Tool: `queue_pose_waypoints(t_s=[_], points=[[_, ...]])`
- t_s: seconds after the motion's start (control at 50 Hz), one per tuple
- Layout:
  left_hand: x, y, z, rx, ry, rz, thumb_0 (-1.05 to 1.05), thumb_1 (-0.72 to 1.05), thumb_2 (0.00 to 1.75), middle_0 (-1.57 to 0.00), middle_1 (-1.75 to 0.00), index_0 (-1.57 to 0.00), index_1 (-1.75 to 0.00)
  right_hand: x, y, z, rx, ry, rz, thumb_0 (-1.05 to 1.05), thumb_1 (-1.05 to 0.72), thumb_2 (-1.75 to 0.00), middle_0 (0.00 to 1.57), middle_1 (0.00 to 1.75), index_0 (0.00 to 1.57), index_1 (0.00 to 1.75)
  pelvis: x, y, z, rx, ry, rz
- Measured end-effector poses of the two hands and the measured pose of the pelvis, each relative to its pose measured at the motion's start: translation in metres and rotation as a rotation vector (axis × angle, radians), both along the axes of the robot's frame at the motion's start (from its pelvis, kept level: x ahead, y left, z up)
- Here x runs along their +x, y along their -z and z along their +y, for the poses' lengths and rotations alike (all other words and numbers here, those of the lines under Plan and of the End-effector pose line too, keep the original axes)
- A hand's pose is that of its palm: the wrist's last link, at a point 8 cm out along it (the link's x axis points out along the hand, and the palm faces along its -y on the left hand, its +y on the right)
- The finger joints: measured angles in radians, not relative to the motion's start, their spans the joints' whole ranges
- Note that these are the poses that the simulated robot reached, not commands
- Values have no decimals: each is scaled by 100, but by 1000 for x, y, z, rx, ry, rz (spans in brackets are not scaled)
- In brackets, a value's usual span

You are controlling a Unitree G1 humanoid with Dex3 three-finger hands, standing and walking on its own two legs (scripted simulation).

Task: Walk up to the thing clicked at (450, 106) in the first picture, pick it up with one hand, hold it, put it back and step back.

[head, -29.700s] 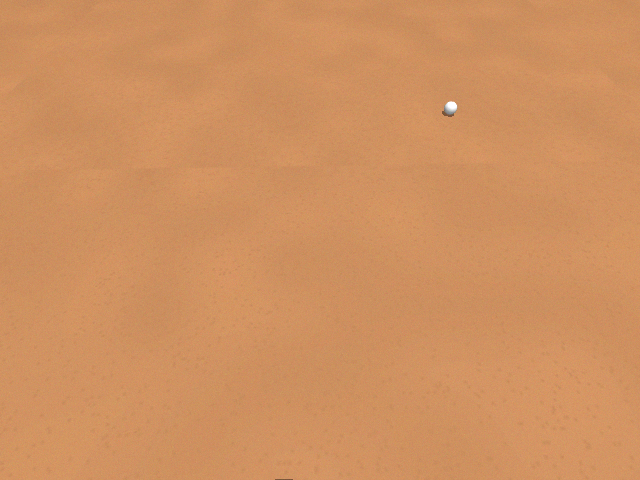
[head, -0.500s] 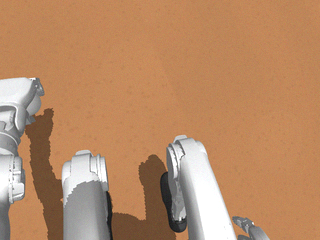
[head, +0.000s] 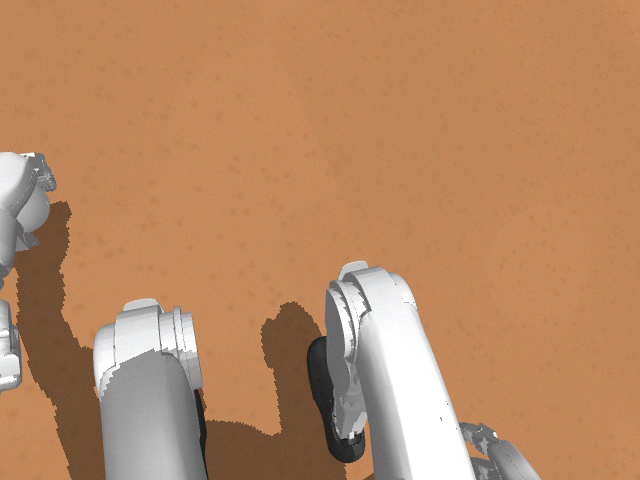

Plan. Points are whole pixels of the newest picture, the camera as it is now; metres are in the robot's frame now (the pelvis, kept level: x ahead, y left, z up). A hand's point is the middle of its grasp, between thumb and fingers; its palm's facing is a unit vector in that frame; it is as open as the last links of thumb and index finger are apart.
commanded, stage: lower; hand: left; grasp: from above
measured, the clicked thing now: (14, 205) +0.46 +0.31 -0.20
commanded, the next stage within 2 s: rest in 0.02 s
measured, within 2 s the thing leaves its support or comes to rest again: rests again in 1.56 s
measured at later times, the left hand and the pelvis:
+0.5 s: hand (35, 217) +0.45 +0.30 -0.23, palm faces -0.47 -0.11 -0.88, open 9.0 cm; pelvis +0.01 +0.00 -0.02, yaw -2 degrees
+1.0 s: hand (42, 222) +0.45 +0.30 -0.26, palm faces -0.45 -0.12 -0.88, open 9.0 cm; pelvis +0.00 +0.01 -0.03, yaw -4 degrees
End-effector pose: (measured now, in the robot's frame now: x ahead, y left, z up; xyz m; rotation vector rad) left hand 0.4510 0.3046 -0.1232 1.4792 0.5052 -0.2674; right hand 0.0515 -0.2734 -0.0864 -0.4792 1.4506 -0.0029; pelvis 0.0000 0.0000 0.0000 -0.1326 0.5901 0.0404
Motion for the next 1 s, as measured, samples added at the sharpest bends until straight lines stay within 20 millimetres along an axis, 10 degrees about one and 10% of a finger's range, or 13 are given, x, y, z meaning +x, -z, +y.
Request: queue_pose_waypoints(t_s=[1.0], points=[[7, 75, -3, -23, -24, -16, 0, 6, 57, -65, -76, -73, -74, -9, -5, 14, 17, -140, 53, 0, -91, -90, 20, 30, 20, 30, 4, 25, 8, -68, 36, -59]])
